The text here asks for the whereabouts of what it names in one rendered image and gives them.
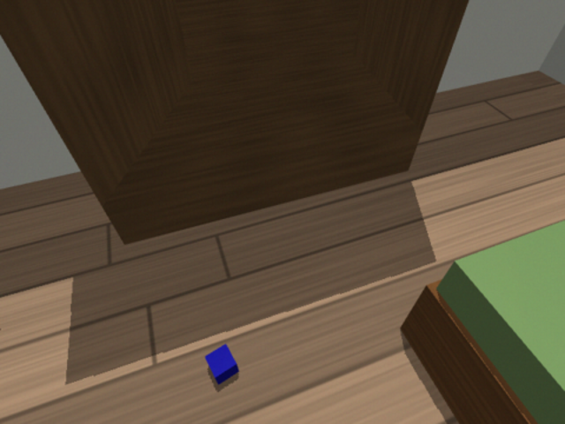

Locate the bed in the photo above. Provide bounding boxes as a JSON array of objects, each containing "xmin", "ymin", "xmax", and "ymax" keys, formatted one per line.
[{"xmin": 400, "ymin": 220, "xmax": 565, "ymax": 424}]

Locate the cube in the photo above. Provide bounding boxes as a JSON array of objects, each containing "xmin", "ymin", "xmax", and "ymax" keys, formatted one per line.
[{"xmin": 205, "ymin": 344, "xmax": 239, "ymax": 385}]

